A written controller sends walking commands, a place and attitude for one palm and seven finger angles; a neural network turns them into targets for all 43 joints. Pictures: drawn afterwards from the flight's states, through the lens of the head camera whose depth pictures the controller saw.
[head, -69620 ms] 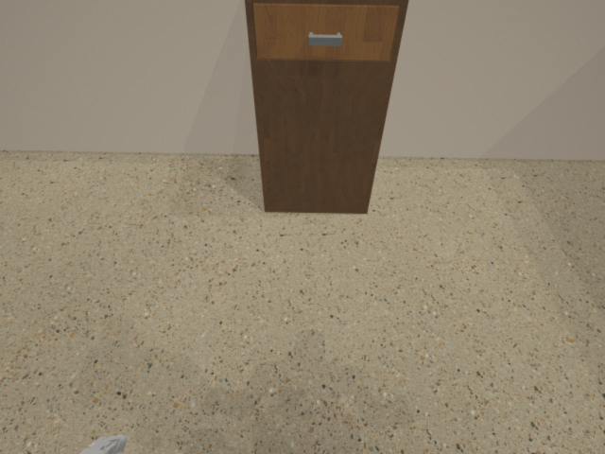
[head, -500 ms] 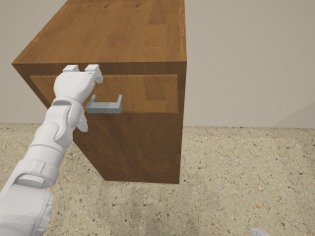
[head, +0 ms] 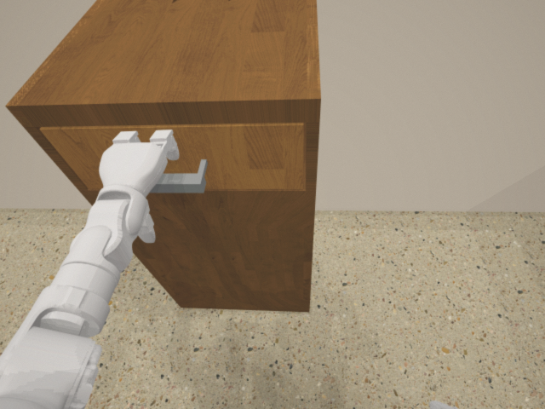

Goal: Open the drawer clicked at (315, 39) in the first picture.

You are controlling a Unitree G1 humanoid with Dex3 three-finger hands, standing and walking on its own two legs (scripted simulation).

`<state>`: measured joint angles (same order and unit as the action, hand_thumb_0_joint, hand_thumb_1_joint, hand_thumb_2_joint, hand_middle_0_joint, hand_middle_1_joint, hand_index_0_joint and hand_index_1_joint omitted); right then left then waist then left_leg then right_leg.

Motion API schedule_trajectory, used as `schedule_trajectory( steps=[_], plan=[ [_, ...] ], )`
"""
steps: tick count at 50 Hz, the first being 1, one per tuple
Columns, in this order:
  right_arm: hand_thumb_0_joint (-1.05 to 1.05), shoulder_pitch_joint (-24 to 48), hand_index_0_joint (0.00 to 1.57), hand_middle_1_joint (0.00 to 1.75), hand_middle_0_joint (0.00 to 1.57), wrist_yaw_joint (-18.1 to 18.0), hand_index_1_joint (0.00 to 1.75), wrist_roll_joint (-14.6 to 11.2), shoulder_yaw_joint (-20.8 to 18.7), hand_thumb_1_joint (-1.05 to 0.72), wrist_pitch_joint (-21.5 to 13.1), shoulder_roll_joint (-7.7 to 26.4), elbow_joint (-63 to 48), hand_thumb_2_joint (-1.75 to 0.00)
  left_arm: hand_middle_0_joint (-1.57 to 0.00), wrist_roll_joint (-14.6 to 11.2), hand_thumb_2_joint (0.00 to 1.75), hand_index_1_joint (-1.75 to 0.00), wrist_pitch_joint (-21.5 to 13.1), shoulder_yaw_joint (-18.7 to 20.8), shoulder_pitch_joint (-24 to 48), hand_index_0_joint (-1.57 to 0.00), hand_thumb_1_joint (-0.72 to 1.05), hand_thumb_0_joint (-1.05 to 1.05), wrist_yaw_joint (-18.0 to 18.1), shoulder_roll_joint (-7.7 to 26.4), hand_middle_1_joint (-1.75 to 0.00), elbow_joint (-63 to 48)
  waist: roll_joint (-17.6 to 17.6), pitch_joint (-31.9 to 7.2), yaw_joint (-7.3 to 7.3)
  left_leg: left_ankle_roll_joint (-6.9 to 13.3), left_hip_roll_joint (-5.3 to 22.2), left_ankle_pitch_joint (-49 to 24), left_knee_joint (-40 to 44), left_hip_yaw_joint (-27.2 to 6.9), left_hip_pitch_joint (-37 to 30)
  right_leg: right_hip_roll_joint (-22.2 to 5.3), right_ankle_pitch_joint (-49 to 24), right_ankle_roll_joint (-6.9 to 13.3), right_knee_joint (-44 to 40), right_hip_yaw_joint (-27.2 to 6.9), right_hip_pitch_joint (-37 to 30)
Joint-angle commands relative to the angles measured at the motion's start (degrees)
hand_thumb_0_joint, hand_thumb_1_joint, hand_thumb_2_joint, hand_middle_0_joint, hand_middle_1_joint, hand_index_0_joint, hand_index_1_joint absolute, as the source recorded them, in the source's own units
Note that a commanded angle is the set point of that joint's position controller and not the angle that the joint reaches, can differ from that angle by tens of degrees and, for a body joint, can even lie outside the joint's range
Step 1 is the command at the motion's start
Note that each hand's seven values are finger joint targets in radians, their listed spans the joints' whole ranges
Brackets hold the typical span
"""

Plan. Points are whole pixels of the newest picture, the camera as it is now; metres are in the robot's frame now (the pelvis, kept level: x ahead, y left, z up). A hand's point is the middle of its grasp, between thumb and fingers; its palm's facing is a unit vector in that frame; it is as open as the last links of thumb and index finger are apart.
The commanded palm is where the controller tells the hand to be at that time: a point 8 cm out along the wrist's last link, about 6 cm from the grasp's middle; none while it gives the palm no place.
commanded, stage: lower the fingers behind the handle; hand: left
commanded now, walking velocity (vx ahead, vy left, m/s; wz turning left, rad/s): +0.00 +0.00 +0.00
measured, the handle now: (177, 174) +0.48 +0.21 +0.04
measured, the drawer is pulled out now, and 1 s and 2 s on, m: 0.00 0.00 0.00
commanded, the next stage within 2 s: lift the fingers back up to retry in 1.14 s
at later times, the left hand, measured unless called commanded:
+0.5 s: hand (164, 197) +0.42 +0.22 +0.05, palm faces +0.00 +0.00 -1.00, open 13.9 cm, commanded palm +0.40 +0.22 +0.10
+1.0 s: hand (164, 199) +0.42 +0.22 +0.05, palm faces -0.01 +0.02 -1.00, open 13.8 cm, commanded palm +0.39 +0.22 +0.08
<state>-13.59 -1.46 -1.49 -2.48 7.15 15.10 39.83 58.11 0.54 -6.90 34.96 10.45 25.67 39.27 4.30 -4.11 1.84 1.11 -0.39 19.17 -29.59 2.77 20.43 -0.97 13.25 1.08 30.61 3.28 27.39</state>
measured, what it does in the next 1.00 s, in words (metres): stands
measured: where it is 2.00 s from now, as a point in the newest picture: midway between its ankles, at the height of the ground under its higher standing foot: outside the picture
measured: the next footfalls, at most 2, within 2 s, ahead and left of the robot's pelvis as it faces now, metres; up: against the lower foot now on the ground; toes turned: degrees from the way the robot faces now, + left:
none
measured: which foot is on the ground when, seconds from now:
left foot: down 0.00-1.00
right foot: down 0.00-1.00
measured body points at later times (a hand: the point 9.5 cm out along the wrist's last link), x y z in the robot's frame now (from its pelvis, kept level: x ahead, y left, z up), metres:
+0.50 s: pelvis +0.00 +0.00 -0.01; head +0.05 -0.03 +0.44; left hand +0.41 +0.21 +0.11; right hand +0.10 -0.26 -0.15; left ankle -0.06 +0.10 -0.73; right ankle +0.01 -0.11 -0.73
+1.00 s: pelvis -0.02 +0.00 -0.01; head +0.04 -0.03 +0.43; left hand +0.41 +0.21 +0.10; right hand +0.06 -0.27 -0.15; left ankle -0.06 +0.10 -0.73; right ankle +0.01 -0.11 -0.73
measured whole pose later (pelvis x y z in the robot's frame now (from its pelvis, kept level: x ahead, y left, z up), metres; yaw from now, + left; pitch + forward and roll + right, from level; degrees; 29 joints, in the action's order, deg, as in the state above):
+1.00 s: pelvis -0.02 +0.00 -0.01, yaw -1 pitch +12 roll +1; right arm -16.7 -2.5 -1.4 -2.4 7.3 16.0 38.1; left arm 60.3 -3.6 -6.4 39.2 14.1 25.8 48.4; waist 2.7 -5.6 -0.6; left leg 1.1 0.0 20.8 -37.1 3.3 28.6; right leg -0.8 13.8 1.5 36.6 2.8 35.3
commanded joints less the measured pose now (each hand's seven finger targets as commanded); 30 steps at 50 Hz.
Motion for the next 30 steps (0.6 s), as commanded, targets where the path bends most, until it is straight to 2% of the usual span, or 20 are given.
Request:
schedule_trajectory(
  steps=[1, 2, 5, 6, 8, 9, 10, 12, 14, 16, 17, 19, 20, 22, 24, 26, 27, 29, 30],
  plan=[
    [0.00, -0.46, 0.20, 0.30, 0.20, -1.13, 0.30, -0.09, -2.48, -0.90, -1.07, 7.93, -6.68, -0.90, -0.30, -1.47, 0.30, -1.20, 0.16, 2.17, 23.84, -0.30, -0.50, 0.00, -1.85, 9.52, -1.20, -9.65, -7.94, -20.56, -3.49, 0.97, -1.10, -22.60, 1.84, -0.84, -3.34, 1.04, -18.86, 0.69, -1.14, -1.93, -17.35],
    [0.00, -0.30, 0.20, 0.30, 0.20, -1.35, 0.30, 0.12, -2.36, -0.90, -0.92, 7.77, -6.82, -0.90, -0.30, -1.52, 0.30, -1.20, -0.60, 1.53, 23.98, -0.30, -0.50, 0.00, -2.73, 8.93, -1.20, -9.96, -7.86, -20.53, -3.51, 1.11, -1.31, -22.63, 1.73, -0.86, -3.23, 0.93, -19.30, 0.66, -1.01, -2.02, -17.55],
    [0.00, -0.81, 0.20, 0.30, 0.20, -1.72, 0.30, 0.44, -2.20, -0.90, -0.65, 7.32, -7.54, -0.90, -0.30, -1.43, 0.30, -1.20, -4.40, 4.61, 22.46, -0.30, -0.50, 0.00, -3.48, 11.64, -1.20, -11.39, -6.65, -19.64, -2.05, 1.10, -1.50, -22.99, 1.48, -1.29, -2.20, 0.89, -19.06, 1.07, -0.24, -2.07, -17.67],
    [0.00, -0.85, 0.20, 0.30, 0.20, -1.75, 0.30, 0.50, -2.15, -0.90, -0.60, 7.15, -7.57, -0.90, -0.30, -1.09, 0.30, -1.20, -5.67, 5.05, 22.67, -0.30, -0.50, 0.00, -3.04, 11.95, -1.20, -11.60, -5.25, -18.86, -1.98, 0.98, -1.49, -23.36, 1.21, -1.18, -1.96, 0.94, -19.24, 1.19, 0.15, -2.13, -16.75],
    [0.00, -1.46, 0.20, 0.30, 0.20, -1.57, 0.30, 0.78, -2.24, -0.90, -0.72, 6.79, -7.41, -0.90, -0.30, -0.34, 0.30, -1.20, -7.67, 7.84, 21.73, -0.30, -0.50, 0.00, -1.13, 13.67, -1.20, -11.03, -5.26, -18.47, -1.16, 0.70, -1.37, -24.34, 0.83, -1.23, -0.83, 1.08, -19.59, 1.34, 1.03, -2.08, -16.22],
    [0.00, -1.54, 0.20, 0.30, 0.20, -1.45, 0.30, 0.96, -2.44, -0.90, -0.76, 6.90, -7.41, -0.90, -0.30, 0.27, 0.30, -1.20, -8.28, 10.74, 20.32, -0.30, -0.50, 0.00, 0.19, 16.26, -1.20, -11.65, -4.36, -20.01, 0.00, 0.40, -1.37, -25.34, 0.74, -1.22, -0.40, 1.12, -19.75, 1.51, 1.61, -2.16, -17.15],
    [0.00, -1.21, 0.20, 0.30, 0.20, -1.17, 0.30, 1.04, -2.44, -0.90, -0.94, 6.40, -7.77, -0.90, -0.30, 0.54, 0.30, -1.20, -8.18, 10.34, 18.71, -0.30, -0.50, 0.00, 1.44, 15.11, -1.20, -11.69, -2.60, -20.47, 0.24, 0.27, -1.35, -26.31, 0.39, -0.96, -0.21, 1.08, -20.79, 1.58, 2.11, -2.30, -17.14],
    [0.00, -1.36, 0.20, 0.30, 0.20, -0.40, 0.30, 0.93, -2.89, -0.90, -1.27, 6.35, -7.30, -0.90, -0.30, 1.17, 0.30, -1.20, -7.34, 7.81, 17.04, -0.30, -0.50, 0.00, 3.15, 11.11, -1.20, -11.09, -2.40, -19.73, -0.28, -0.26, -0.89, -27.75, -0.24, -0.75, -0.54, 1.35, -20.58, 1.60, 2.34, -1.92, -14.34],
    [0.00, -1.55, 0.20, 0.30, 0.20, 0.23, 0.30, 0.73, -3.09, -0.90, -1.29, 6.75, -7.18, -0.90, -0.30, 1.63, 0.30, -1.20, -5.60, 6.60, 15.69, -0.30, -0.50, 0.00, 4.22, 9.46, -1.20, -9.48, -3.71, -19.82, -0.86, -0.50, -0.65, -28.52, -0.56, -0.79, -0.43, 1.64, -20.27, 1.65, 2.40, -1.63, -13.50],
    [0.00, -1.74, 0.20, 0.30, 0.20, 0.42, 0.30, 0.50, -3.16, -0.90, -1.34, 7.09, -6.87, -0.90, -0.30, 1.59, 0.30, -1.20, -4.04, 4.40, 19.02, -0.30, -0.50, 0.00, 4.76, 8.13, -1.20, -8.90, -4.29, -19.25, -2.18, -0.29, -0.57, -25.28, -0.59, -0.77, -0.36, 1.64, -18.09, 1.42, 2.10, -1.56, -11.89],
    [0.00, -1.93, 0.20, 0.30, 0.20, 0.30, 0.30, 0.59, -3.35, -0.90, -1.43, 7.20, -6.72, -0.90, -0.30, 1.73, 0.30, -1.20, -3.73, 4.68, 21.14, -0.30, -0.50, 0.00, 4.99, 9.01, -1.20, -9.87, -4.06, -20.79, -2.52, -0.09, -0.61, -24.55, -0.74, -0.83, -0.96, 1.59, -17.61, 1.40, 2.06, -1.72, -12.16],
    [0.00, -2.29, 0.20, 0.30, 0.20, -0.22, 0.30, 0.63, -3.24, -0.90, -1.30, 7.41, -6.26, -0.90, -0.30, 1.91, 0.30, -1.20, -3.02, 4.66, 23.40, -0.30, -0.50, 0.00, 5.15, 10.00, -1.20, -7.82, -5.03, -20.59, -3.51, 0.35, -0.99, -21.84, -0.78, -0.87, -0.32, 1.53, -16.30, 1.28, 1.51, -1.92, -12.33],
    [0.00, -2.53, 0.20, 0.30, 0.20, -0.42, 0.30, 0.65, -3.12, -0.90, -1.28, 7.41, -5.79, -0.90, -0.30, 2.07, 0.30, -1.20, -2.68, 5.50, 24.05, -0.30, -0.50, 0.00, 5.26, 11.23, -1.20, -6.34, -5.46, -20.81, -3.49, 0.44, -1.01, -20.99, -0.70, -0.95, 0.32, 1.43, -15.78, 1.19, 1.78, -1.93, -12.52],
    [0.00, -2.42, 0.20, 0.30, 0.20, -0.73, 0.30, 0.53, -2.72, -0.90, -1.10, 7.26, -5.77, -0.90, -0.30, 1.70, 0.30, -1.20, -1.66, 3.69, 23.31, -0.30, -0.50, 0.00, 4.69, 9.03, -1.20, -3.03, -6.52, -18.93, -3.80, 0.62, -1.18, -19.35, -0.49, -0.77, 1.37, 1.40, -15.08, 1.12, 1.45, -1.74, -12.04],
    [0.00, -2.63, 0.20, 0.30, 0.20, -0.93, 0.30, 0.64, -2.69, -0.90, -0.93, 7.54, -5.80, -0.90, -0.30, 1.68, 0.30, -1.20, -1.59, 4.27, 23.08, -0.30, -0.50, 0.00, 3.99, 9.79, -1.20, -1.61, -6.20, -19.69, -3.46, 0.57, -1.29, -18.87, -0.51, -0.76, 1.74, 1.35, -14.70, 1.16, 1.50, -1.88, -12.56],
    [0.00, -2.55, 0.20, 0.30, 0.20, -1.12, 0.30, 0.58, -2.35, -0.90, -0.68, 7.34, -6.11, -0.90, -0.30, 1.67, 0.30, -1.20, -1.52, 4.42, 21.11, -0.30, -0.50, 0.00, 3.32, 9.87, -1.20, 0.74, -6.69, -18.47, -3.00, 0.66, -1.29, -18.29, -0.61, -0.58, 2.97, 1.31, -14.78, 1.18, 1.77, -1.87, -12.51],
    [0.00, -2.45, 0.20, 0.30, 0.20, -1.17, 0.30, 0.56, -2.20, -0.90, -0.59, 7.26, -6.33, -0.90, -0.30, 1.52, 0.30, -1.20, -1.47, 2.68, 20.86, -0.30, -0.50, 0.00, 2.82, 7.93, -1.20, 1.62, -6.55, -17.32, -3.32, 0.68, -1.32, -17.85, -0.62, -0.40, 3.36, 1.28, -14.76, 1.15, 1.58, -1.83, -11.92],
    [0.00, -2.84, 0.20, 0.30, 0.20, -1.22, 0.30, 0.55, -2.16, -0.90, -0.50, 7.73, -6.53, -0.90, -0.30, 1.73, 0.30, -1.20, -2.09, 4.54, 20.39, -0.30, -0.50, 0.00, 2.23, 10.17, -1.20, 2.92, -7.84, -16.72, -3.03, 0.73, -1.37, -16.41, -0.65, -0.56, 4.89, 1.27, -13.63, 1.16, 1.51, -2.05, -12.33],
    [0.00, -2.77, 0.20, 0.30, 0.20, -1.26, 0.30, 0.49, -2.00, -0.90, -0.46, 7.45, -6.93, -0.90, -0.30, 1.64, 0.30, -1.20, -2.24, 3.21, 19.43, -0.30, -0.50, 0.00, 1.87, 8.64, -1.20, 3.62, -8.34, -15.78, -3.23, 0.84, -1.37, -15.17, -0.68, -0.37, 5.44, 1.24, -12.81, 1.06, 1.42, -2.10, -11.75]
  ],
)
